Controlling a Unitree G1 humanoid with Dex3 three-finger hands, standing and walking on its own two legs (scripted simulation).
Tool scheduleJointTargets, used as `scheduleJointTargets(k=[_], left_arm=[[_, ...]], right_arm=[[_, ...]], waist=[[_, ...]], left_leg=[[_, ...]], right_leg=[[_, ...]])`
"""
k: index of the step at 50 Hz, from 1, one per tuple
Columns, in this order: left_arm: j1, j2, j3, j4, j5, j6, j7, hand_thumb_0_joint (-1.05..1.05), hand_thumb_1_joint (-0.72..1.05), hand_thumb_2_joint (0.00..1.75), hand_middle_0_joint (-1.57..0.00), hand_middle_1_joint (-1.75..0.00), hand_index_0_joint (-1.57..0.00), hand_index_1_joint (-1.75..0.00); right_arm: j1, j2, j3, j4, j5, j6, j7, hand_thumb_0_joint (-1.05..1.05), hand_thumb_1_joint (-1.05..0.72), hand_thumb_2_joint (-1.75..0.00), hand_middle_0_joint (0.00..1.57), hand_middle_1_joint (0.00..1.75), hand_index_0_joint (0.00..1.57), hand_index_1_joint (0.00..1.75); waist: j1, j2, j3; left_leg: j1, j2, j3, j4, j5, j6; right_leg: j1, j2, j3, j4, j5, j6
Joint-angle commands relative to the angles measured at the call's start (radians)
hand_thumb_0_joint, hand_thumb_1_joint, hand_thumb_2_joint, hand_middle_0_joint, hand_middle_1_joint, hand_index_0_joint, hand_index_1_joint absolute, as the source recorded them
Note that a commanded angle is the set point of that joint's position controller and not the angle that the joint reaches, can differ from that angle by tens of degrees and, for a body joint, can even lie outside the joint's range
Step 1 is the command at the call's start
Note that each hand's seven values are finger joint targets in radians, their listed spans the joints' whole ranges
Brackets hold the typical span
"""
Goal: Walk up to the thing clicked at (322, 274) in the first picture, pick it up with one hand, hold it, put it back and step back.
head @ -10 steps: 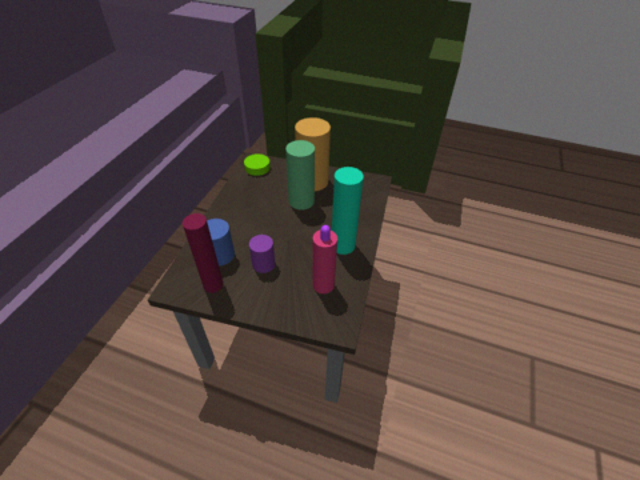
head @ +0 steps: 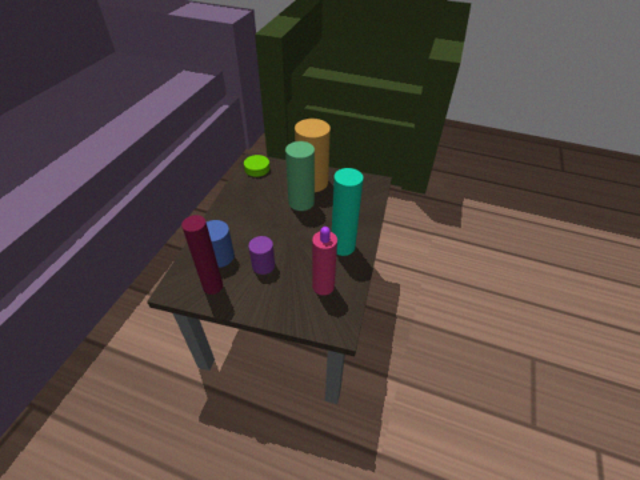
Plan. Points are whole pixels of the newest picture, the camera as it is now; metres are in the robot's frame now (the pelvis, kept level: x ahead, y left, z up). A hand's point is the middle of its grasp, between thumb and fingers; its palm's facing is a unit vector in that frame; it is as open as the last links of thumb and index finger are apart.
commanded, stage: stand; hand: right
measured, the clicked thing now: (324, 259) +0.68 +0.00 -0.26
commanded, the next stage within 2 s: walk up in 0.92 s
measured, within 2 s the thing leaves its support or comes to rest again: neither
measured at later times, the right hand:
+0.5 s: hand out of the picture +0.08 -0.25 -0.16, palm faces -0.02 +0.94 -0.33, open 7.4 cm
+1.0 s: hand out of the picture +0.08 -0.25 -0.16, palm faces -0.05 +0.94 -0.34, open 7.4 cm
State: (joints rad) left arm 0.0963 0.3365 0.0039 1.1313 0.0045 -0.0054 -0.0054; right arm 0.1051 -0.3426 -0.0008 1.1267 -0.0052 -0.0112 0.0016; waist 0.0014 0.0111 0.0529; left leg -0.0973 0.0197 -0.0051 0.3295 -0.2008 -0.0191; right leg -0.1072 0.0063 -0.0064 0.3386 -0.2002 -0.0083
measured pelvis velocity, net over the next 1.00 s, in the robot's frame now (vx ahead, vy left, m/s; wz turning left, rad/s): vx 0.00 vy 0.01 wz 0.00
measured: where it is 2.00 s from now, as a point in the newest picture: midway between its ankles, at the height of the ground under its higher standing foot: outside the picture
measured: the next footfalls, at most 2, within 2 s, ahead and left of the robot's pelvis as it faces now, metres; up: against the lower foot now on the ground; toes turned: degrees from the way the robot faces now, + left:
left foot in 1.26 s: +0.13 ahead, +0.27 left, +0.00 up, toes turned +3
right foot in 1.52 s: +0.21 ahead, +0.12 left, +0.00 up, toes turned -4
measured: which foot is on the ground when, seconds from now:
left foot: down 0.00-0.94, up 0.96-1.00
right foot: down 0.00-1.00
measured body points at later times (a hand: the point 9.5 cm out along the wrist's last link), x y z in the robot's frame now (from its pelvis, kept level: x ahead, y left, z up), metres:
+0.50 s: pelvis +0.00 +0.00 +0.00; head +0.01 +0.00 +0.45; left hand +0.09 +0.30 -0.13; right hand +0.08 -0.30 -0.13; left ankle -0.01 +0.13 -0.75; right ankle -0.01 -0.11 -0.75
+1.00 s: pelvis +0.00 +0.01 +0.00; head +0.01 +0.00 +0.45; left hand +0.07 +0.32 -0.13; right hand +0.08 -0.30 -0.14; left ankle -0.02 +0.13 -0.73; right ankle -0.01 -0.11 -0.75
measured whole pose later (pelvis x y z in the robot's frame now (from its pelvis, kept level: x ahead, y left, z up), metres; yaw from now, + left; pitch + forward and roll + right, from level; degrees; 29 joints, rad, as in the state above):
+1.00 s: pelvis +0.00 +0.01 +0.00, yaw +0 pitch -2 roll -1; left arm 0.17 0.34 0.04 1.07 0.02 -0.05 0.01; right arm 0.14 -0.39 -0.05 1.04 -0.06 0.04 0.04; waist 0.00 0.04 0.05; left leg -0.23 0.01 -0.03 0.64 -0.39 0.02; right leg -0.12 0.01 -0.01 0.37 -0.22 -0.01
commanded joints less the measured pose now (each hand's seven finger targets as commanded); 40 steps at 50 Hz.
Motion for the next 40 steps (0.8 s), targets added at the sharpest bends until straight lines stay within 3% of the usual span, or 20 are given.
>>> scheduleJointTargets(k=[1,11,40], left_arm=[[-0.038,0.217,0.038,-0.063,0.003,-0.028,0.016,0.00,0.90,0.90,-0.20,-0.30,-0.20,-0.30],[-0.040,0.217,0.039,-0.065,0.002,-0.028,0.017,0.00,0.90,0.90,-0.20,-0.30,-0.20,-0.30],[-0.029,0.226,0.042,-0.065,0.004,-0.029,0.018,0.00,0.90,0.90,-0.20,-0.30,-0.20,-0.30]], right_arm=[[-0.035,-0.207,-0.036,-0.065,-0.004,-0.023,-0.015,0.00,-0.90,-0.90,0.20,0.30,0.20,0.30],[-0.028,-0.209,-0.034,-0.065,-0.003,-0.025,-0.018,0.00,-0.90,-0.90,0.20,0.30,0.20,0.30],[-0.019,-0.213,-0.036,-0.066,-0.004,-0.021,-0.016,0.00,-0.90,-0.90,0.20,0.30,0.20,0.30]], waist=[[0.000,-0.013,-0.085],[0.001,-0.014,-0.097],[-0.002,-0.018,-0.079]], left_leg=[[0.031,0.110,-0.076,-0.037,0.177,0.041],[0.029,0.116,-0.075,-0.035,0.246,0.042],[0.021,0.112,-0.080,-0.054,0.179,0.040]], right_leg=[[-0.002,-0.131,0.099,-0.054,0.187,-0.022],[0.035,-0.136,0.094,-0.044,0.256,-0.019],[0.023,-0.134,0.092,-0.067,0.197,-0.020]])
